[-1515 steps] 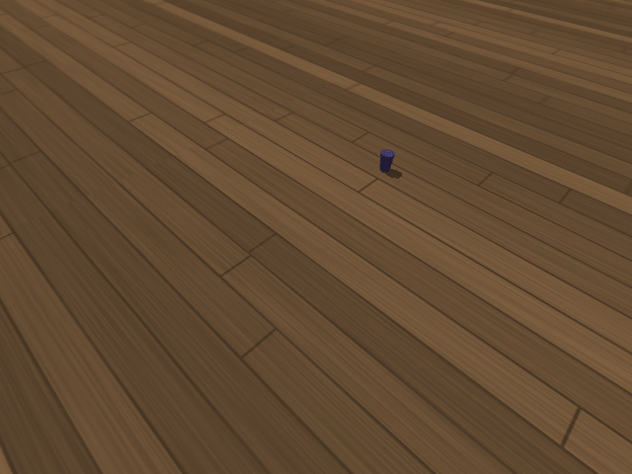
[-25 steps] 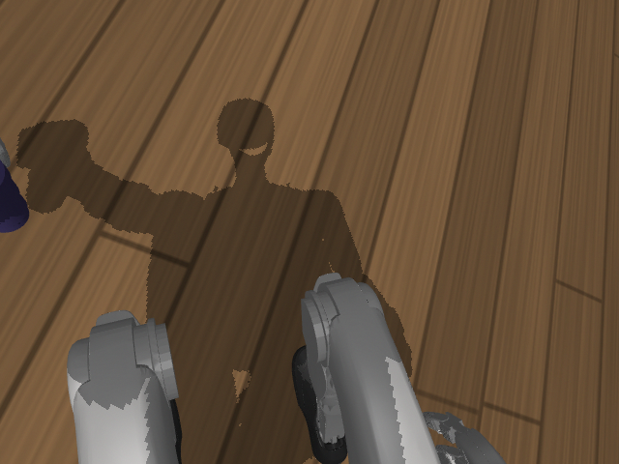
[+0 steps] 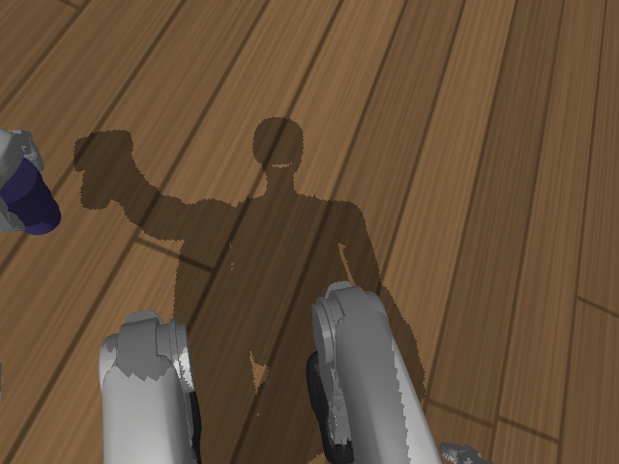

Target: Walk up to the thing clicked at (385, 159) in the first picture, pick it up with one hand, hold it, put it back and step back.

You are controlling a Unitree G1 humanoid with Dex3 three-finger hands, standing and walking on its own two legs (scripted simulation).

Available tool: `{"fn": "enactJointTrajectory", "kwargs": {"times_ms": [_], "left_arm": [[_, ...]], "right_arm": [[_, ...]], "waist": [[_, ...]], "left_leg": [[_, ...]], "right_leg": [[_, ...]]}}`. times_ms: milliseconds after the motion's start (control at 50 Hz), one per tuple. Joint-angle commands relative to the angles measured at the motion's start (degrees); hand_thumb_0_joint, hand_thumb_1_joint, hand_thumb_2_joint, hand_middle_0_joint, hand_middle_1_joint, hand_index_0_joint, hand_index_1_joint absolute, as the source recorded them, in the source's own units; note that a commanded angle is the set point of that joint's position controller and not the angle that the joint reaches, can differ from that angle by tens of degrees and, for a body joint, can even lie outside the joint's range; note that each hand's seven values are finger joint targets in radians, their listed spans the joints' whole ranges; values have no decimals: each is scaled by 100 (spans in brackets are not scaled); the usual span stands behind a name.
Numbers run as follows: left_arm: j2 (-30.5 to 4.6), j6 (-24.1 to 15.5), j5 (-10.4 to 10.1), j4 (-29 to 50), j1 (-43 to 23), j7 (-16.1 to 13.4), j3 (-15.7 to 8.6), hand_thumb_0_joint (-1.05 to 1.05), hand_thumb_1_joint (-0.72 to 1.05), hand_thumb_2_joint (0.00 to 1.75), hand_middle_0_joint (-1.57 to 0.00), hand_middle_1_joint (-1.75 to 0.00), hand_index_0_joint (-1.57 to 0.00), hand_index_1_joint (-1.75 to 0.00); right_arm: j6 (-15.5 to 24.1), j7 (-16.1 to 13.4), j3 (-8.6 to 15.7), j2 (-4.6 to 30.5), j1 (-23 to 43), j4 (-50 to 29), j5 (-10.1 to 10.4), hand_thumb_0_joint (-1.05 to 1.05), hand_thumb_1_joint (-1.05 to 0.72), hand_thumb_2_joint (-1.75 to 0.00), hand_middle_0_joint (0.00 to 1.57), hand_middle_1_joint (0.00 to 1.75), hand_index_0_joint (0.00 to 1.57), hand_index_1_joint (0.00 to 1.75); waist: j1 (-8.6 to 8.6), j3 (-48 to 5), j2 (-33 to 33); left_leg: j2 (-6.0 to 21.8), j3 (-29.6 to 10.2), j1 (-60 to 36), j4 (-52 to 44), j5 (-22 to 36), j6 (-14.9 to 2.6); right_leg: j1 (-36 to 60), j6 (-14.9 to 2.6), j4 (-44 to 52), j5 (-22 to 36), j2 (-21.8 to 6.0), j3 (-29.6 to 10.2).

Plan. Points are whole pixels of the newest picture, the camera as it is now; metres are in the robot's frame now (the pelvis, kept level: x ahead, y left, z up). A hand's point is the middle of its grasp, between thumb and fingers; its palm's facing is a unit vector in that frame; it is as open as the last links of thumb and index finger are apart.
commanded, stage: lift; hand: left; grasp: from above
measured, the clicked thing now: (23, 200) +0.48 +0.32 -0.17
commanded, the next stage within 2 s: hold in 1.40 s
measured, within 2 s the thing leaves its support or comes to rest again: neither
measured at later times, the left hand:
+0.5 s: hand out of the picture +0.40 +0.31 +0.05, palm faces -0.42 -0.13 -0.90, open 9.6 cm
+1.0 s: hand out of the picture +0.34 +0.27 +0.22, palm faces -0.45 -0.14 -0.88, open 9.6 cm
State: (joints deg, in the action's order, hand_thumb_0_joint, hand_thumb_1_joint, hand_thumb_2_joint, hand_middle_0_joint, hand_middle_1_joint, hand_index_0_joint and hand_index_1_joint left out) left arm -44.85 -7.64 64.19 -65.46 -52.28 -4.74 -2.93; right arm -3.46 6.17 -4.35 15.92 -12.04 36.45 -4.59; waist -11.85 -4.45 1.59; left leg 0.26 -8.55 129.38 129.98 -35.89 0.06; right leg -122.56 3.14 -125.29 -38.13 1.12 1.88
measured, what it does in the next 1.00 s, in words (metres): rises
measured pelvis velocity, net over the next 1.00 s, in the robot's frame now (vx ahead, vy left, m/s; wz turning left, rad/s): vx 0.04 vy -0.01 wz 0.11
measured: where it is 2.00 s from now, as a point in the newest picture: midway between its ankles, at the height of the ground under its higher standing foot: (262, 445)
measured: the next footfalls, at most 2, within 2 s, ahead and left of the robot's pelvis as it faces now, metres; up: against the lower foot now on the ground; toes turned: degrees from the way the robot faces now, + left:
none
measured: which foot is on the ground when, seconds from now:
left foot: down 0.00-1.00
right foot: down 0.00-1.00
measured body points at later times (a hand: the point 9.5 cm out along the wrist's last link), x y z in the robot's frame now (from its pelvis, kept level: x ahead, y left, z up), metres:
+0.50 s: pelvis +0.01 +0.00 +0.13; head +0.17 +0.05 +0.54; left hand +0.42 +0.31 +0.10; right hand +0.15 -0.26 +0.01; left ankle +0.09 +0.13 -0.34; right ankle +0.11 -0.15 -0.34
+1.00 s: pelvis +0.04 -0.01 +0.29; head +0.12 +0.00 +0.74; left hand +0.36 +0.27 +0.27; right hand +0.17 -0.26 +0.17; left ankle +0.09 +0.13 -0.34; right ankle +0.11 -0.15 -0.34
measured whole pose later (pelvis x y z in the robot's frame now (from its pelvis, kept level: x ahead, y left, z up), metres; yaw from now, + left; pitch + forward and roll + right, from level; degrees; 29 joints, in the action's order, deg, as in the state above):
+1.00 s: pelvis +0.04 -0.01 +0.29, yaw +6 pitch +17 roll -2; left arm -27.3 -1.6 55.6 -41.2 -18.1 -2.7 7.4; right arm 0.1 -3.0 1.0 14.0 -13.1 39.8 2.0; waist -3.7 -8.3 2.4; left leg 2.8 -2.4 61.2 71.2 -27.3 1.2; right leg -58.5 1.9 -69.1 -27.9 0.0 -0.1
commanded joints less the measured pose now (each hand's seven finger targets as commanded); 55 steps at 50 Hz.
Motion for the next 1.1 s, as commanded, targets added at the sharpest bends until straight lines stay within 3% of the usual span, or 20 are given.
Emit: {"fn": "enactJointTrajectory", "kwargs": {"times_ms": [0, 120, 180, 260, 280, 340, 400, 440, 460, 520, 540, 620, 640, 700, 780, 840, 920, 980, 1020, 1080], "left_arm": [[-1557, 27, -191, 1537, -1748, -13, -336, 0, 66, 83, -97, -90, -101, -85], [-1369, -38, -437, 2181, -1357, 204, -339, 0, 65, 87, -94, -94, -99, -90], [-1382, -36, -529, 2524, -1028, 248, -395, 0, 63, 84, -92, -95, -97, -90], [-968, 85, -651, 2911, -487, 275, -209, 0, 62, 84, -89, -97, -95, -92], [-1057, 131, -671, 3079, -337, 256, -328, 0, 61, 83, -88, -96, -94, -90], [-700, 253, -762, 3382, -256, 309, -119, 0, 65, 85, -93, -94, -98, -89], [-730, 371, -827, 3657, 222, 304, -195, 0, 62, 82, -91, -92, -96, -87], [-696, 434, -888, 3836, 323, 285, -214, 0, 63, 84, -91, -94, -96, -88], [-491, 468, -900, 3835, 461, 304, -61, 0, 63, 82, -91, -93, -96, -88], [-435, 542, -849, 3901, 830, 274, -70, 0, 60, 81, -89, -91, -94, -86], [-259, 565, -853, 4004, 823, 271, 55, 0, 62, 81, -90, -92, -95, -86], [-147, 648, -880, 4042, 1169, 190, 92, 0, 64, 84, -92, -93, -97, -88], [-299, 653, -903, 4094, 1167, 154, -29, 0, 64, 87, -93, -94, -97, -89], [50, 680, -934, 3720, 1376, 153, 200, 0, 62, 85, -90, -95, -95, -90], [403, 654, -960, 3482, 1649, 145, 460, 0, 63, 82, -90, -94, -96, -89], [384, 626, -937, 3500, 1857, 93, 403, 0, 63, 79, -90, -94, -95, -88], [479, 556, -841, 3509, 1540, -43, 495, 0, 63, 77, -89, -94, -95, -88], [467, 579, -761, 3423, 1519, -260, 400, 0, 62, 81, -88, -96, -94, -90], [628, 635, -709, 3425, 1351, -373, 577, 0, 61, 83, -88, -98, -94, -92], [538, 744, -683, 3212, 1427, -491, 479, 0, 63, 84, -90, -96, -95, -90]], "right_arm": [[-9, -156, 595, 1396, -1051, -186, 126, 0, -92, -91, 20, 30, 20, 30], [-50, -253, 676, 1272, -935, -312, 246, 0, -92, -91, 20, 30, 20, 30], [-57, -322, 729, 1250, -873, -387, 292, 0, -92, -91, 20, 30, 20, 30], [-44, -406, 801, 1183, -746, -422, 370, 0, -91, -90, 20, 30, 20, 30], [-50, -426, 825, 1190, -697, -435, 390, 0, -91, -90, 20, 30, 20, 30], [-61, -466, 846, 1101, -591, -420, 400, 0, -91, -90, 20, 30, 20, 30], [-55, -528, 846, 1007, -486, -455, 442, 0, -91, -90, 20, 30, 20, 30], [-48, -577, 850, 971, -399, -443, 470, 0, -91, -90, 20, 30, 20, 30], [-37, -602, 846, 937, -343, -441, 481, 0, -91, -90, 20, 30, 20, 30], [13, -687, 839, 913, -208, -417, 525, 0, -91, -90, 20, 30, 20, 30], [31, -704, 836, 872, -205, -415, 541, 0, -91, -90, 20, 30, 20, 30], [117, -795, 788, 762, -134, -382, 592, 0, -91, -90, 20, 30, 20, 30], [146, -820, 792, 762, -106, -371, 606, 0, -91, -90, 20, 30, 20, 30], [256, -882, 748, 703, -92, -305, 628, 0, -91, -90, 20, 30, 20, 30], [418, -940, 770, 676, -43, -287, 650, 0, -91, -90, 20, 30, 20, 30], [496, -973, 792, 649, -96, -299, 674, 0, -91, -90, 20, 30, 20, 30], [562, -1012, 788, 594, -174, -217, 687, 0, -91, -90, 20, 30, 20, 30], [602, -1024, 822, 613, -269, -131, 679, 0, -91, -90, 20, 30, 20, 30], [602, -1018, 829, 605, -346, -64, 691, 0, -91, -90, 20, 30, 20, 30], [623, -1005, 864, 627, -356, 10, 677, 0, -91, -90, 20, 30, 20, 30]], "waist": [[136, -4285, 1725], [220, -4373, 1558], [357, -4371, 1427], [439, -4429, 1530], [490, -4481, 1450], [425, -4335, 1402], [564, -4226, 1182], [582, -4145, 1079], [558, -3969, 1086], [660, -3720, 1079], [613, -3651, 1055], [638, -3326, 728], [699, -3307, 622], [634, -2612, 446], [676, -2288, 344], [776, -2355, 306], [701, -2229, 403], [763, -2262, 384], [738, -2207, 315], [816, -2143, 355]], "left_leg": [[-21, 467, -3718, -1867, 653, -133], [0, 393, -4077, -2355, 620, -169], [23, 378, -4331, -2684, 385, -176], [85, 269, -4996, -3185, 516, -129], [73, 267, -5124, -3281, 616, -132], [106, 268, -5508, -3527, 887, -136], [80, 454, -5732, -3774, 997, -162], [89, 481, -5923, -4104, 765, -150], [107, 452, -6017, -4320, 607, -142], [137, 376, -6433, -4829, 362, -92], [131, 399, -6532, -4957, 362, -89], [72, 576, -6898, -5334, 611, -96], [53, 609, -6980, -5455, 600, -108], [61, 569, -7104, -5947, 337, -101], [86, 518, -7527, -6476, 260, -77], [42, 621, -7852, -6707, 648, -64], [-1, 718, -8295, -7059, 933, -46], [-16, 776, -8683, -7285, 1305, -35], [-41, 809, -8904, -7442, 1471, -37], [-32, 816, -9226, -7743, 1638, -16]], "right_leg": [[1865, -560, 1458, 1004, 110, 526], [2244, -513, 1834, 1070, 95, 446], [2489, -506, 2126, 894, 95, 419], [2826, -485, 2380, 1046, 101, 445], [2960, -483, 2487, 1095, 83, 430], [3159, -465, 2792, 1242, 78, 394], [3738, -451, 3314, 1264, 77, 306], [4083, -433, 3628, 1135, 63, 258], [4182, -425, 3753, 1059, 76, 266], [4506, -431, 4072, 909, 84, 250], [4635, -430, 4229, 914, 86, 227], [5393, -424, 4951, 1013, 87, 100], [5639, -419, 5151, 979, 86, 47], [5916, -407, 5602, 762, 84, -23], [6329, -410, 6062, 730, 86, -61], [6863, -414, 6436, 964, 83, -126], [7251, -405, 6868, 1227, 102, -189], [7662, -384, 7113, 1563, 111, -191], [7875, -374, 7321, 1757, 103, -223], [8199, -360, 7560, 1892, 96, -230]]}}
